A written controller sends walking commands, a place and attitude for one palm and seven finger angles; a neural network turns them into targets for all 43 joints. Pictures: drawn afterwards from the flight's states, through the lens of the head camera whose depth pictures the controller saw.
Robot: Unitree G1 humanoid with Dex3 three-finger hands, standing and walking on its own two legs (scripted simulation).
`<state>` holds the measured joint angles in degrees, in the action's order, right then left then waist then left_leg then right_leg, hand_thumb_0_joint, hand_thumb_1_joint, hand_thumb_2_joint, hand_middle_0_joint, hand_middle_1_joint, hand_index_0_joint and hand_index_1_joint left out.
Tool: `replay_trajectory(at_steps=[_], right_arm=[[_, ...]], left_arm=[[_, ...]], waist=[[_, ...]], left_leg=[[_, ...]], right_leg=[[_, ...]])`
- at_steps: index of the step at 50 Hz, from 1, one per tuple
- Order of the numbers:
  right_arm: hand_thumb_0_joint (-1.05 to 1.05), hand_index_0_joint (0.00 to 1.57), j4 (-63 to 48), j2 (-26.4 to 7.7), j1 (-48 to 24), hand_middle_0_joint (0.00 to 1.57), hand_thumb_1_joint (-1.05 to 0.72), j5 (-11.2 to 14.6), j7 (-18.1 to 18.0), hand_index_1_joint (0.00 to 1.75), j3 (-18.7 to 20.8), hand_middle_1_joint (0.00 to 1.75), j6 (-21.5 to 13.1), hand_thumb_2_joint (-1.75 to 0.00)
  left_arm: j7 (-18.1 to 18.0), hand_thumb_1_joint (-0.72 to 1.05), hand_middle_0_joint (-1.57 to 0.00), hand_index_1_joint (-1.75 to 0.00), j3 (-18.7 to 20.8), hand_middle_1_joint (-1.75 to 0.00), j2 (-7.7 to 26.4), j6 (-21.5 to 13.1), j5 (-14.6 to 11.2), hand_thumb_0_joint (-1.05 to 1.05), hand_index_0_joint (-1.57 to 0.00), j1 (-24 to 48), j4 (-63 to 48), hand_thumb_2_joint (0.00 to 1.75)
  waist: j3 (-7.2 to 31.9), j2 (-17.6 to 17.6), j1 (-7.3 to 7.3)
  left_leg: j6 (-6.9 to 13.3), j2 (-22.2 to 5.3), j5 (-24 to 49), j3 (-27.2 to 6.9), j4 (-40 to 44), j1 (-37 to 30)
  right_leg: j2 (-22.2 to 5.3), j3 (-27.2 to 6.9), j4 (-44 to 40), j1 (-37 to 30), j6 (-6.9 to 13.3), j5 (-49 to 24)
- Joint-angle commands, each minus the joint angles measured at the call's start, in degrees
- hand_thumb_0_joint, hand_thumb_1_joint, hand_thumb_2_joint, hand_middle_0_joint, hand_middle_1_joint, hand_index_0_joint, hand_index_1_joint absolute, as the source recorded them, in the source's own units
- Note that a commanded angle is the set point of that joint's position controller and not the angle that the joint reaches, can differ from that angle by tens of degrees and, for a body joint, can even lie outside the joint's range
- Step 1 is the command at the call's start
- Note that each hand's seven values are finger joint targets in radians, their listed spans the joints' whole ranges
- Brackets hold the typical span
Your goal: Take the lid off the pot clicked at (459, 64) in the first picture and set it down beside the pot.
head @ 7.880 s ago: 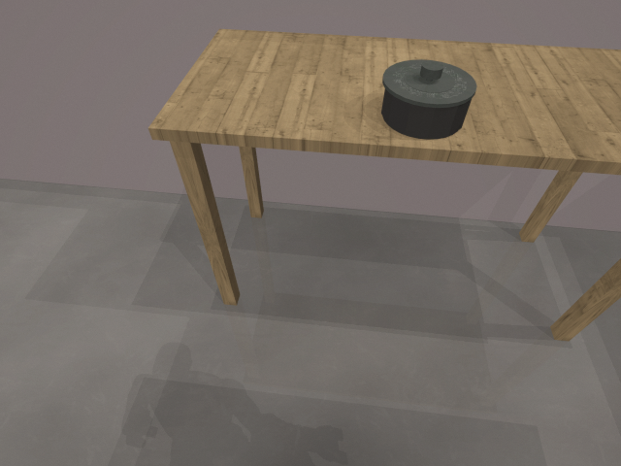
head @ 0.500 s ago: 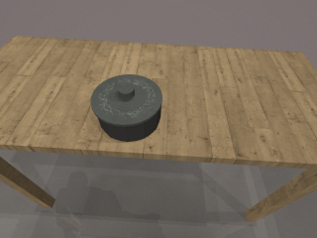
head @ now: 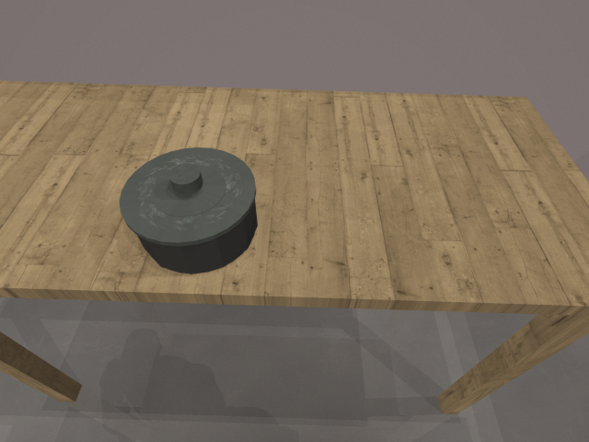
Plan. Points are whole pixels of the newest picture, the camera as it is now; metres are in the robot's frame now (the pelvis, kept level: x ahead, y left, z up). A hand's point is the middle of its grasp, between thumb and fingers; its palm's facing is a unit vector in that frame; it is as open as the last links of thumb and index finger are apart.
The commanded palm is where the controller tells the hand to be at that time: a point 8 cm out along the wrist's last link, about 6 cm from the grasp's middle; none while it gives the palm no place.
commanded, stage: come to a stop and stand still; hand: left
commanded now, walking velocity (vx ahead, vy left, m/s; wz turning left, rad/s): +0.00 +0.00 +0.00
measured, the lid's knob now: (186, 178) +0.43 +0.18 +0.12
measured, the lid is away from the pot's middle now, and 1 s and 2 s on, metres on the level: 0.00 0.00 0.00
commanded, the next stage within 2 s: look again from close up in 0.58 s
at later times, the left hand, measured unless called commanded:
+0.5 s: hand out of the picture +0.04 +0.17 -0.17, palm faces +0.02 -0.98 -0.21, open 7.3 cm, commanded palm none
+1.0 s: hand out of the picture +0.01 +0.16 -0.17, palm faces +0.02 -0.99 -0.17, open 7.4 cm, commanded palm none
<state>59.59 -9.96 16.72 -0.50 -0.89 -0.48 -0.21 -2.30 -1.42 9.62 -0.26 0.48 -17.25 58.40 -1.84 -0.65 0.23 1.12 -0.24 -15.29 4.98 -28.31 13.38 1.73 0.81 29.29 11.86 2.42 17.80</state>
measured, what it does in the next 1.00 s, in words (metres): stands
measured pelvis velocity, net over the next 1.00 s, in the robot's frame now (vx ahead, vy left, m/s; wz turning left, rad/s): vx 0.02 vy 0.00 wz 0.00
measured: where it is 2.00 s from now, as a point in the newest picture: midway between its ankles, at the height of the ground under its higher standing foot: outside the picture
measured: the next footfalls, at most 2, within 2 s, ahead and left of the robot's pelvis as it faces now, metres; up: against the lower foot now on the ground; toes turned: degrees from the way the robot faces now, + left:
none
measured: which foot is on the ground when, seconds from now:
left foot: down 0.00-1.00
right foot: down 0.00-1.00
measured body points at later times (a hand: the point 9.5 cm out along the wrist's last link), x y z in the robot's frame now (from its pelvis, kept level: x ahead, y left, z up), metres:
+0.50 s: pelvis +0.03 -0.01 +0.00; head +0.06 +0.00 +0.45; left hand +0.04 +0.22 -0.15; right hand +0.04 -0.23 -0.15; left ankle +0.00 +0.10 -0.74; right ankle -0.02 -0.09 -0.74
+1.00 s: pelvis +0.02 +0.00 +0.01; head +0.05 +0.01 +0.45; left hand +0.01 +0.22 -0.16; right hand +0.02 -0.22 -0.15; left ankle +0.00 +0.10 -0.74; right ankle -0.02 -0.09 -0.74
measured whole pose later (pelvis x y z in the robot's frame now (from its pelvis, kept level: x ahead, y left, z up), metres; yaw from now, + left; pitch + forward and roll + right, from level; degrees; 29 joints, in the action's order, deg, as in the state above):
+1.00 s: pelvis +0.02 +0.00 +0.01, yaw +0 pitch +0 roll +0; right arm 64.5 -7.9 15.2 -0.1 -2.3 -1.2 -1.3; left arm -2.4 -1.2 8.4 -0.7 0.1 -17.6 61.8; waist -3.6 -1.4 -0.3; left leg 1.1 -0.2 -15.0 4.8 -23.7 8.7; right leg 1.9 0.7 22.8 6.3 2.1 16.6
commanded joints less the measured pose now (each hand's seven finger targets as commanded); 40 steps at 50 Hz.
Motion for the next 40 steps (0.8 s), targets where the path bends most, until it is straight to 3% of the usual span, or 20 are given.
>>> replay_trajectory(at_steps=[1, 5, 6, 10, 11, 14, 16, 20, 21, 23, 25, 26, 30, 31, 35, 36, 40], right_arm=[[0.0, 0.2, -1.7, -4.0, 1.3, 0.2, -0.9, 0.0, -0.7, 0.3, 0.6, 0.3, -1.7, -0.9], [0.0, 0.2, -0.5, -3.9, 2.1, 0.2, -0.9, 0.1, -0.9, 0.3, 0.5, 0.3, -1.7, -0.9], [0.0, 0.2, -0.3, -3.8, 2.3, 0.2, -0.9, 0.1, -1.0, 0.3, 0.6, 0.3, -1.7, -0.9], [0.0, 0.2, 0.6, -3.9, 2.5, 0.2, -0.9, 0.2, -1.2, 0.3, 0.5, 0.3, -1.8, -0.9], [0.0, 0.2, 0.7, -3.6, 2.7, 0.2, -0.9, 0.2, -1.2, 0.3, 0.6, 0.3, -1.8, -0.9], [0.0, 0.2, 1.3, -3.6, 2.5, 0.2, -0.9, 0.3, -1.4, 0.3, 0.6, 0.3, -1.8, -0.9], [0.0, 0.2, 1.5, -3.6, 2.6, 0.2, -0.9, 0.3, -1.4, 0.3, 0.5, 0.3, -1.8, -0.9], [0.0, 0.2, 1.8, -3.4, 2.3, 0.2, -0.9, 0.3, -1.5, 0.3, 0.5, 0.3, -1.8, -0.9], [0.0, 0.2, 2.0, -3.4, 2.4, 0.2, -0.9, 0.3, -1.5, 0.3, 0.4, 0.3, -1.9, -0.9], [0.0, 0.2, 2.0, -3.6, 2.1, 0.2, -0.9, 0.3, -1.6, 0.3, 0.5, 0.3, -1.9, -0.9], [0.0, 0.2, 2.2, -3.6, 2.0, 0.2, -0.9, 0.3, -1.6, 0.3, 0.4, 0.3, -1.9, -0.9], [0.0, 0.2, 2.3, -3.4, 1.9, 0.2, -0.9, 0.4, -1.6, 0.3, 0.4, 0.3, -1.9, -0.9], [0.0, 0.2, 2.5, -3.6, 2.0, 0.2, -0.9, 0.4, -1.7, 0.3, 0.2, 0.3, -1.9, -0.9], [0.0, 0.2, 2.5, -3.5, 1.8, 0.2, -0.9, 0.4, -1.7, 0.3, 0.3, 0.3, -2.0, -0.9], [0.0, 0.2, 2.8, -3.5, 1.9, 0.2, -0.9, 0.4, -1.8, 0.3, 0.1, 0.3, -1.9, -0.9], [0.0, 0.2, 2.8, -3.4, 1.9, 0.2, -0.9, 0.4, -1.7, 0.3, 0.1, 0.3, -1.9, -0.9], [0.0, 0.2, 3.1, -3.5, 2.0, 0.2, -0.9, 0.4, -1.7, 0.3, 0.0, 0.3, -2.0, -0.9]], left_arm=[[-0.2, 0.9, -0.2, -0.3, 1.5, -0.3, 7.5, -1.3, -0.1, 0.0, -0.2, -3.3, -1.6, 0.9], [-0.3, 0.9, -0.2, -0.3, 1.3, -0.3, 6.9, -1.3, -0.1, 0.0, -0.2, -3.0, -1.0, 0.9], [-0.2, 0.9, -0.2, -0.3, 1.4, -0.3, 7.1, -1.3, -0.2, 0.0, -0.2, -2.9, -1.0, 0.9], [-0.4, 0.9, -0.2, -0.3, 1.3, -0.3, 6.3, -1.4, -0.2, 0.0, -0.2, -3.1, -0.4, 0.9], [-0.3, 0.9, -0.2, -0.3, 1.5, -0.3, 6.6, -1.4, -0.3, 0.0, -0.2, -2.9, -0.5, 0.9], [-0.5, 0.9, -0.2, -0.3, 1.5, -0.3, 5.9, -1.4, -0.2, 0.0, -0.2, -2.9, -0.1, 0.9], [-0.4, 0.9, -0.2, -0.3, 1.5, -0.3, 6.2, -1.3, -0.3, 0.0, -0.2, -2.9, 0.0, 0.9], [-0.5, 0.9, -0.2, -0.3, 1.5, -0.3, 5.6, -1.4, -0.2, 0.0, -0.2, -3.3, 0.3, 0.9], [-0.4, 0.9, -0.2, -0.3, 1.5, -0.3, 6.1, -1.4, -0.3, 0.0, -0.2, -3.4, 0.4, 0.9], [-0.5, 0.9, -0.2, -0.3, 1.5, -0.3, 5.6, -1.4, -0.3, 0.0, -0.2, -3.5, 0.6, 0.9], [-0.5, 0.9, -0.2, -0.3, 1.4, -0.3, 5.5, -1.4, -0.3, 0.0, -0.2, -3.8, 0.8, 0.9], [-0.4, 0.9, -0.2, -0.3, 1.5, -0.3, 5.8, -1.4, -0.4, 0.0, -0.2, -3.9, 0.8, 0.9], [-0.5, 0.9, -0.2, -0.3, 1.3, -0.3, 5.4, -1.4, -0.3, 0.0, -0.2, -4.0, 1.1, 0.9], [-0.4, 0.9, -0.2, -0.3, 1.4, -0.3, 5.6, -1.4, -0.3, 0.0, -0.2, -4.3, 1.1, 0.9], [-0.4, 0.9, -0.2, -0.3, 1.2, -0.3, 5.0, -1.3, -0.3, 0.0, -0.2, -4.4, 1.5, 0.9], [-0.3, 0.9, -0.2, -0.3, 1.3, -0.3, 5.3, -1.2, -0.3, 0.0, -0.2, -4.5, 1.5, 0.9], [-0.3, 0.9, -0.2, -0.3, 1.1, -0.3, 4.6, -1.3, -0.3, 0.0, -0.2, -5.1, 2.0, 0.9]], waist=[[0.5, 0.2, -0.73], [0.9, 1.8, -0.36], [1.3, 0.4, -0.51], [1.6, 0.6, -0.44], [1.7, -1.4, -0.56], [1.0, 0.1, -0.39], [1.1, -1.2, -0.45], [0.5, 0.5, -0.29], [1.1, -1.4, -0.51], [1.2, -0.2, -0.41], [1.0, 0.4, -0.38], [0.5, -1.1, -0.51], [0.6, 0.9, -0.31], [0.7, -0.8, -0.54], [-0.6, 1.5, -0.32], [-0.7, 0.2, -0.55], [-0.3, 1.0, -0.47]], left_leg=[[0.3, -5.7, 7.8, -6.2, 3.6, -1.8], [0.0, -6.1, 10.3, -5.9, 3.8, -3.0], [0.1, -6.3, 11.1, -6.2, 3.6, -3.1], [0.1, -6.5, 14.1, -6.1, 3.8, -4.5], [0.2, -6.6, 14.1, -6.2, 3.7, -4.1], [0.0, -6.7, 16.0, -6.1, 4.1, -4.9], [0.2, -6.9, 16.5, -6.3, 4.3, -5.3], [0.1, -6.9, 17.1, -6.2, 4.9, -6.2], [0.3, -7.0, 17.4, -6.5, 4.7, -6.2], [0.2, -7.0, 18.2, -6.2, 4.8, -6.8], [0.2, -7.0, 18.8, -6.2, 5.1, -7.3], [0.3, -7.1, 18.0, -6.3, 5.1, -7.0], [0.2, -7.1, 18.8, -6.3, 5.7, -7.5], [0.4, -7.2, 18.7, -6.4, 5.5, -7.6], [0.4, -7.3, 17.8, -6.5, 6.3, -7.7], [0.6, -7.4, 17.2, -6.7, 6.3, -7.3], [0.7, -7.3, 17.5, -6.7, 6.6, -8.1]], right_leg=[[-8.1, -8.0, -7.1, 0.3, 1.0, -13.6], [-8.3, -7.8, -6.9, -0.5, 1.0, -17.2], [-8.0, -7.3, -6.9, -1.4, 0.9, -18.0], [-8.3, -7.2, -6.7, -1.9, 0.7, -21.3], [-8.1, -6.7, -6.8, -2.8, 0.5, -22.1], [-8.4, -6.9, -6.8, -2.5, 0.4, -23.9], [-8.1, -6.6, -7.0, -2.9, 0.4, -23.9], [-8.5, -6.9, -7.6, -2.6, 0.3, -24.4], [-8.4, -6.5, -7.7, -3.5, 0.1, -25.0], [-8.7, -6.7, -7.7, -3.4, 0.1, -26.0], [-8.7, -6.8, -8.0, -3.4, 0.0, -26.1], [-8.5, -6.5, -8.4, -3.6, -0.2, -25.7], [-8.7, -6.8, -8.5, -3.6, 0.0, -25.7], [-8.5, -6.6, -8.7, -3.9, -0.2, -25.5], [-8.4, -6.9, -9.3, -2.8, 0.2, -22.3], [-8.2, -6.5, -9.5, -3.0, 0.1, -21.4], [-8.4, -6.8, -9.6, -2.8, 0.2, -20.7]])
